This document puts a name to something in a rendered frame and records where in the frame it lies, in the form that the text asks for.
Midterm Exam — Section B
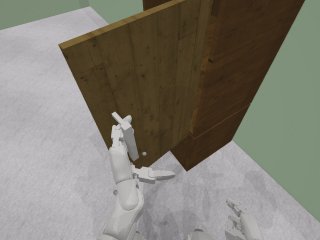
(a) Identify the cupboard door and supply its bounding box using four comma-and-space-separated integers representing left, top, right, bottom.
58, 0, 214, 179

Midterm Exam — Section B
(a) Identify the robot right hand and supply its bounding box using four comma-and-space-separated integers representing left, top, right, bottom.
224, 198, 264, 240

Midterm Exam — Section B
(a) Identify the handle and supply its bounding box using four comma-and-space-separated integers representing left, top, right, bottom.
112, 112, 139, 161

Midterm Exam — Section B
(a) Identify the right robot shin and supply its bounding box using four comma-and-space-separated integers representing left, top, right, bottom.
193, 228, 204, 232

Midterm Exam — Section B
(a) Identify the robot left forearm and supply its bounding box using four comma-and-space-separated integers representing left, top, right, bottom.
96, 179, 145, 240

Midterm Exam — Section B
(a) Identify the robot left hand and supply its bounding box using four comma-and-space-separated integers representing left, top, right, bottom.
109, 115, 176, 185

